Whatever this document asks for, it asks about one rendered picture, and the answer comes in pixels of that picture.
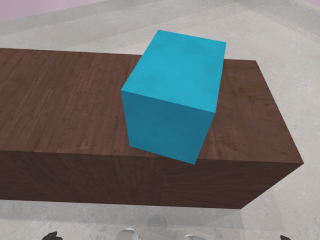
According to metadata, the carton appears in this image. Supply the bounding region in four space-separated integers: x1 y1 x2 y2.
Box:
121 30 227 165

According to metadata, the robot left thigh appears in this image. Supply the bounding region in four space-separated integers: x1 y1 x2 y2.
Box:
113 229 141 240

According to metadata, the pedestal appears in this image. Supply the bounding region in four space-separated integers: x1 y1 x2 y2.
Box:
0 48 304 209

